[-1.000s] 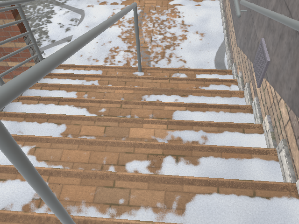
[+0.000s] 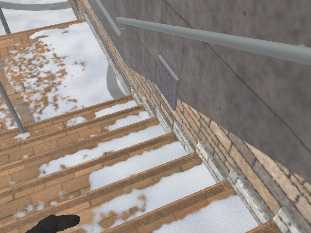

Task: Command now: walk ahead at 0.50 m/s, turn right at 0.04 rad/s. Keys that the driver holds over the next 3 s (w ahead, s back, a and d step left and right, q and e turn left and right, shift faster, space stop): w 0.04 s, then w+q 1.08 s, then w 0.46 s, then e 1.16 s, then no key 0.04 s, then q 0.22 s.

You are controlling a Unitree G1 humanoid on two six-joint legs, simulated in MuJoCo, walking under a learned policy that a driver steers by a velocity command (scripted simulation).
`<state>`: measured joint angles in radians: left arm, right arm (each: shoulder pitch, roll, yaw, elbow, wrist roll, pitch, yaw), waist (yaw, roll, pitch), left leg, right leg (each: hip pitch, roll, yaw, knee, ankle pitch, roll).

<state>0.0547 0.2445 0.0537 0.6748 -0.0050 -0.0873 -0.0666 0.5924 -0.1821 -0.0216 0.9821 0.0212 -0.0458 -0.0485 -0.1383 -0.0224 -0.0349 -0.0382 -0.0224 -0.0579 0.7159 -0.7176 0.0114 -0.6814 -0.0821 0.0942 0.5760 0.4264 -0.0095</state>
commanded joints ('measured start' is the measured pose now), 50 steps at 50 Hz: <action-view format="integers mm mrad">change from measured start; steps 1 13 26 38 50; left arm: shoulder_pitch -163 129 391 547 206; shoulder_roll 6 59 59 39 92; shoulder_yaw -8 -4 7 13 43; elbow -94 140 279 253 103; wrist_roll -38 33 2 16 18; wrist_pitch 0 -23 -18 -27 -8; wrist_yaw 1 2 104 88 69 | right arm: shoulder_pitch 22 -62 -487 -74 -208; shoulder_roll -134 -124 -96 -372 -163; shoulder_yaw -37 -62 -77 -127 -67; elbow -33 -123 -333 -148 -151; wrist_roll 25 -5 -26 -38 -20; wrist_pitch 6 56 45 35 18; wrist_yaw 3 -26 94 88 -8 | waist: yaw -18 74 180 102 175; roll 102 13 -69 387 93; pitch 198 18 130 -171 -45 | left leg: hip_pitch -256 -636 -686 542 -316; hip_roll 120 143 36 168 89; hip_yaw -127 -143 -106 -107 -309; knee -66 765 30 87 -175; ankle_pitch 496 430 1270 1516 838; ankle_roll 133 10 44 288 277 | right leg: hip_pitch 211 328 411 -193 4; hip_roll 55 -276 -168 13 9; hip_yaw -45 275 -166 -174 42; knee -130 -236 -77 1505 449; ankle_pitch -1 -516 -603 -1364 -188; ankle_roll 19 -223 -92 107 58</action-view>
